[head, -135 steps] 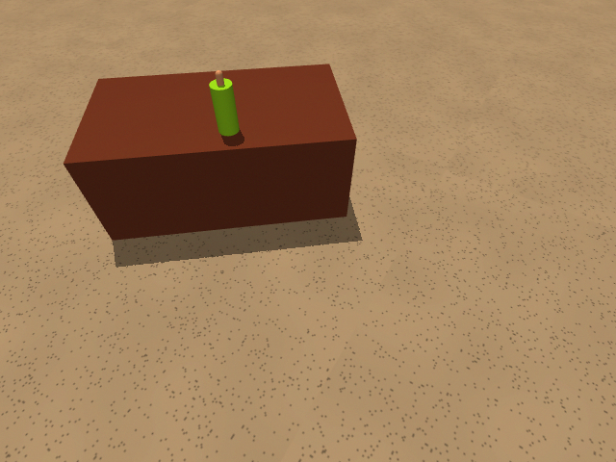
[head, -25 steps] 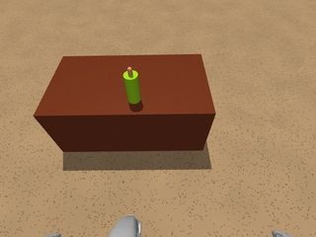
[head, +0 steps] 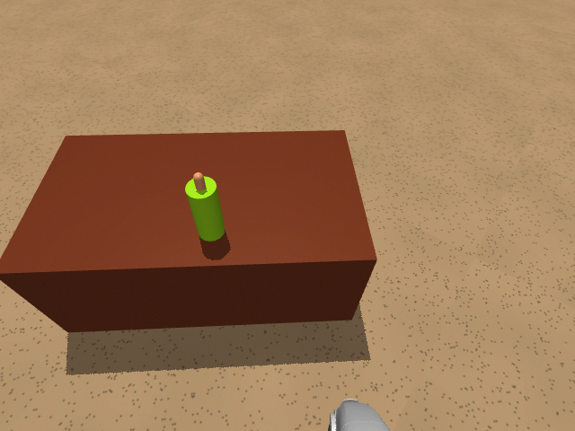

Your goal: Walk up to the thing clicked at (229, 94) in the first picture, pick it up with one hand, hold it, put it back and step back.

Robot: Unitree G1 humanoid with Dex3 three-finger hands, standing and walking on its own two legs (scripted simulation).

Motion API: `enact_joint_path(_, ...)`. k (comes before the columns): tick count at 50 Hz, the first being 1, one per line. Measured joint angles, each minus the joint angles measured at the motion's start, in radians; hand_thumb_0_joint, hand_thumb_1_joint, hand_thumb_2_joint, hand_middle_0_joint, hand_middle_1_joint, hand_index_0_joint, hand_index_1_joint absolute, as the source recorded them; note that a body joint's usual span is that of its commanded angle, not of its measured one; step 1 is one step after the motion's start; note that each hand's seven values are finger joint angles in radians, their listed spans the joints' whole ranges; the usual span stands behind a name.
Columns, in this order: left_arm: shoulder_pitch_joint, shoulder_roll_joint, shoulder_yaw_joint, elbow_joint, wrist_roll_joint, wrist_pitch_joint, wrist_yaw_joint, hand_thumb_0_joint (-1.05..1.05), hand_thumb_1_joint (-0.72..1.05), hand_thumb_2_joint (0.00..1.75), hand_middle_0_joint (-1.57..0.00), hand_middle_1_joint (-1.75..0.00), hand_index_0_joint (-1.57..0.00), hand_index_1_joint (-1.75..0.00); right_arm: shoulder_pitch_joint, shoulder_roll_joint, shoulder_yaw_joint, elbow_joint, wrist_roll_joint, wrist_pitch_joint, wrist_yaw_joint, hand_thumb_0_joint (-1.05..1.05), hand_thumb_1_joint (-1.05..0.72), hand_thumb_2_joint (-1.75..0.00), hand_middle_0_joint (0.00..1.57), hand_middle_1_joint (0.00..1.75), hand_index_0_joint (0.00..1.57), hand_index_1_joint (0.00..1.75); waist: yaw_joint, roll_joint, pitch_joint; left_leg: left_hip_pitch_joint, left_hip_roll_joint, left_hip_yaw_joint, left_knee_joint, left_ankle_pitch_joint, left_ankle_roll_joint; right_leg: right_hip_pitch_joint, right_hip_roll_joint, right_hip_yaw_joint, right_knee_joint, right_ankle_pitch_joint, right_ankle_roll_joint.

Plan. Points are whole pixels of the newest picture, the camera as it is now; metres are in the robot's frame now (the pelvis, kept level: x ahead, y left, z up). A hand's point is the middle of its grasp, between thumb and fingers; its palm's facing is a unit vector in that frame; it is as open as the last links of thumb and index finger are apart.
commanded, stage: walk up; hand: left
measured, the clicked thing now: (205, 204) +0.67 +0.20 -0.23
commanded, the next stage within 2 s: none
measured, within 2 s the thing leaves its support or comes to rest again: neither
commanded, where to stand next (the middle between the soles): +0.25 -0.02 m, yaw +2 degrees
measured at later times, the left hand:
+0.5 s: hand (137, 425) +0.15 +0.23 -0.14, palm faces +0.02 -0.92 -0.40, open 7.3 cm
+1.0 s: hand (126, 400) +0.19 +0.25 -0.14, palm faces +0.01 -0.88 -0.48, open 7.3 cm
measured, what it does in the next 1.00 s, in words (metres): walks ahead: right foot, then left foot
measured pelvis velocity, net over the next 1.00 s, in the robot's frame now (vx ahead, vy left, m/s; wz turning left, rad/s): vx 0.16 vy -0.04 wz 0.05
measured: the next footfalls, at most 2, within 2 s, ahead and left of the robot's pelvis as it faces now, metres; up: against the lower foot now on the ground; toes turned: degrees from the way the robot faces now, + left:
right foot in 0.04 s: +0.15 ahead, -0.16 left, +0.00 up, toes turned -4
left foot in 0.52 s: +0.28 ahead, +0.08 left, +0.00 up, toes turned +5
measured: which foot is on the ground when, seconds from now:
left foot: down 0.00-0.08, up 0.10-0.50, down 0.52-0.86, up 0.88-1.00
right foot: up 0.00-0.02, down 0.04-0.56, up 0.58-0.78, down 0.80-1.00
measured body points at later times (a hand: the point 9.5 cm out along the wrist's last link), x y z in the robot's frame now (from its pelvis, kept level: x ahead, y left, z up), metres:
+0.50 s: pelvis +0.14 -0.05 +0.00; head +0.18 -0.05 +0.44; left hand +0.15 +0.28 -0.11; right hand +0.26 -0.35 -0.12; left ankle +0.24 +0.08 -0.72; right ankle +0.11 -0.15 -0.73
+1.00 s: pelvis +0.16 -0.04 -0.01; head +0.19 -0.06 +0.44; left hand +0.19 +0.30 -0.10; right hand +0.29 -0.34 -0.14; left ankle +0.19 +0.10 -0.71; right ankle +0.17 -0.17 -0.73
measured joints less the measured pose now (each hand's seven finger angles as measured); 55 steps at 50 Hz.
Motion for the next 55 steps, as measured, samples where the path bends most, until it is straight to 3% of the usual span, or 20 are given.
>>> enact_joint_path(3, -0.004, -0.005, 0.007, 0.008, 0.003, -0.016, 0.004, 0.0, 0.91, 0.9, -0.21, -0.3, -0.2, -0.3, 0.004, -0.024, -0.008, 0.008, 0.001, 0.018, -0.002, 0.0, -0.9, -0.89, 0.2, 0.3, 0.2, 0.31, 0.001, 0.039, -0.015, 0.0, 0.032, -0.01, 0.087, -0.085, -0.009, 0.064, 0.029, -0.032, -0.072, 0.044, 0.006)
enact_joint_path(5, -0.016, -0.025, 0.008, 0.003, 0.008, -0.036, 0.015, 0.0, 0.91, 0.9, -0.21, -0.3, -0.2, -0.3, -0.007, -0.035, -0.015, 0.02, 0.002, 0.035, -0.011, 0.0, -0.9, -0.89, 0.2, 0.3, 0.2, 0.3, 0.002, 0.098, -0.004, -0.051, 0.063, -0.07, 0.253, -0.13, 0.032, 0.083, 0.063, -0.073, -0.028, -0.003, 0.01)
enact_joint_path(8, -0.006, -0.041, -0.003, -0.018, -0.002, -0.055, 0.026, 0.0, 0.91, 0.9, -0.21, -0.3, -0.2, -0.3, -0.035, -0.02, -0.003, 0.042, 0.004, 0.055, -0.018, 0.01, -0.91, -0.89, 0.2, 0.3, 0.2, 0.3, 0.035, 0.086, -0.005, -0.169, -0.011, -0.097, 0.522, -0.139, 0.042, 0.116, 0.052, -0.064, -0.025, -0.043, -0.003)
enact_joint_path(10, 0.008, -0.057, -0.014, -0.021, -0.011, -0.057, 0.035, 0.0, 0.91, 0.9, -0.21, -0.3, -0.21, -0.3, -0.059, -0.019, 0.001, 0.044, 0.014, 0.053, -0.014, 0.01, -0.91, -0.89, 0.2, 0.3, 0.2, 0.3, 0.048, 0.094, -0.001, -0.237, -0.031, -0.102, 0.58, -0.085, 0.042, 0.164, 0.056, -0.066, -0.086, -0.029, -0.005)
enact_joint_path(16, 0.063, -0.065, -0.028, -0.02, -0.011, -0.062, 0.049, 0.0, 0.91, 0.9, -0.21, -0.3, -0.21, -0.3, -0.102, -0.007, -0.004, 0.016, 0.013, 0.054, 0.008, 0.0, -0.91, -0.89, 0.2, 0.3, 0.2, 0.3, 0.058, 0.108, 0.013, -0.352, -0.028, -0.125, 0.456, 0.056, 0.027, 0.269, 0.09, -0.084, -0.214, -0.013, -0.021)
enact_joint_path(22, 0.077, -0.053, -0.034, -0.029, -0.002, -0.057, 0.076, 0.0, 0.9, 0.9, -0.21, -0.3, -0.21, -0.3, -0.138, 0.013, -0.008, 0.022, 0.001, 0.079, 0.005, 0.0, -0.91, -0.89, 0.2, 0.3, 0.2, 0.3, 0.07, 0.089, 0.046, -0.334, -0.031, -0.107, 0.229, 0.124, 0.022, 0.306, 0.102, -0.109, -0.191, -0.072, -0.015)
enact_joint_path(25, 0.061, -0.045, -0.043, -0.026, -0.003, -0.043, 0.086, 0.0, 0.9, 0.9, -0.21, -0.3, -0.21, -0.3, -0.154, 0.026, -0.005, 0.028, -0.002, 0.08, 0.002, 0.0, -0.91, -0.9, 0.2, 0.3, 0.2, 0.3, 0.069, 0.073, 0.053, -0.268, -0.038, -0.074, 0.111, 0.187, 0.044, 0.293, 0.095, -0.125, -0.117, -0.134, -0.005)
enact_joint_path(28, 0.017, -0.036, -0.044, -0.017, -0.015, -0.025, 0.096, 0.0, 0.91, 0.9, -0.21, -0.3, -0.21, -0.3, -0.181, 0.049, -0.002, 0.03, -0.012, 0.074, -0.006, 0.0, -0.91, -0.9, 0.2, 0.3, 0.2, 0.3, 0.063, 0.018, 0.074, -0.231, -0.081, -0.054, 0.082, 0.137, 0.045, 0.235, 0.046, -0.11, 0.044, -0.189, -0.001)
enact_joint_path(31, -0.026, -0.054, -0.056, -0.013, -0.024, -0.008, 0.107, 0.0, 0.91, 0.9, -0.21, -0.3, -0.21, -0.3, -0.214, 0.055, 0.009, 0.018, 0.001, 0.072, -0.013, 0.0, -0.91, -0.89, 0.2, 0.3, 0.2, 0.3, 0.057, 0.024, 0.097, -0.229, -0.074, -0.055, 0.107, 0.128, 0.057, 0.153, 0.071, -0.055, 0.224, -0.299, -0.01)
enact_joint_path(33, -0.04, -0.057, -0.063, -0.003, -0.022, 0.0, 0.103, 0.0, 0.91, 0.9, -0.21, -0.3, -0.21, -0.3, -0.229, 0.065, 0.016, 0.014, 0.001, 0.08, -0.017, 0.0, -0.91, -0.89, 0.2, 0.3, 0.2, 0.3, 0.048, 0.021, 0.083, -0.224, -0.074, -0.054, 0.092, 0.133, 0.059, 0.121, 0.074, -0.03, 0.25, -0.326, -0.016)
enact_joint_path(39, -0.044, -0.059, -0.06, 0.036, -0.015, -0.011, 0.108, 0.0, 0.91, 0.9, -0.21, -0.3, -0.21, -0.3, -0.261, 0.056, 0.022, 0.004, -0.01, 0.103, -0.012, 0.0, -0.9, -0.89, 0.2, 0.3, 0.2, 0.3, 0.033, 0.038, 0.042, -0.241, -0.075, -0.039, 0.109, 0.119, 0.055, 0.14, 0.06, -0.025, 0.058, -0.217, -0.002)
enact_joint_path(42, -0.043, -0.071, -0.051, 0.07, -0.001, -0.019, 0.118, 0.0, 0.91, 0.9, -0.21, -0.3, -0.21, -0.3, -0.268, 0.036, 0.011, 0.015, -0.004, 0.12, -0.01, 0.0, -0.9, -0.89, 0.2, 0.3, 0.2, 0.3, 0.028, 0.099, 0.04, -0.249, -0.045, -0.063, 0.16, 0.092, 0.042, 0.185, 0.094, -0.052, -0.022, -0.111, 0.018)
enact_joint_path(45, -0.016, -0.059, -0.048, 0.078, 0.016, -0.022, 0.117, 0.0, 0.91, 0.9, -0.21, -0.3, -0.21, -0.3, -0.256, 0.041, 0.007, 0.046, -0.002, 0.14, -0.011, 0.0, -0.91, -0.89, 0.2, 0.3, 0.2, 0.3, 0.049, 0.093, 0.009, -0.265, -0.072, -0.079, 0.236, -0.045, 0.035, 0.178, 0.083, -0.035, -0.022, -0.119, 0.014)
enact_joint_path(48, -0.018, -0.049, -0.041, 0.089, 0.018, -0.024, 0.12, 0.0, 0.91, 0.9, -0.21, -0.3, -0.21, -0.3, -0.248, 0.032, 0.005, 0.069, 0.004, 0.136, -0.006, 0.0, -0.91, -0.89, 0.2, 0.3, 0.2, 0.3, 0.052, 0.083, 0.012, -0.249, -0.076, -0.096, 0.276, -0.094, 0.036, 0.185, 0.063, -0.026, -0.041, -0.109, 0.018)
enact_joint_path(52, -0.039, -0.041, -0.043, 0.086, 0.014, -0.032, 0.115, 0.0, 0.91, 0.9, -0.21, -0.3, -0.21, -0.3, -0.247, 0.015, 0.003, 0.1, 0.009, 0.122, -0.01, 0.0, -0.91, -0.89, 0.2, 0.3, 0.2, 0.3, 0.048, 0.086, 0.029, -0.172, -0.048, -0.103, 0.151, -0.041, 0.041, 0.174, 0.049, -0.03, -0.038, -0.105, 0.038)
enact_joint_path(53, -0.05, -0.037, -0.044, 0.085, 0.011, -0.029, 0.112, 0.0, 0.91, 0.9, -0.21, -0.3, -0.21, -0.3, -0.247, 0.015, 0.002, 0.11, 0.009, 0.114, -0.013, 0.0, -0.91, -0.89, 0.2, 0.3, 0.2, 0.3, 0.044, 0.081, 0.036, -0.152, -0.048, -0.101, 0.102, 0.035, 0.026, 0.168, 0.042, -0.032, -0.024, -0.111, 0.044)
enact_joint_path(55, -0.082, -0.029, -0.044, 0.088, 0.001, -0.014, 0.11, 0.0, 0.91, 0.9, -0.21, -0.3, -0.21, -0.3, -0.252, 0.03, 0.002, 0.133, 0.004, 0.102, -0.019, 0.0, -0.91, -0.89, 0.2, 0.3, 0.2, 0.3, 0.049, 0.043, 0.058, -0.136, -0.071, -0.083, 0.082, 0.062, 0.0, 0.16, 0.015, -0.013, 0.003, -0.117, 0.047)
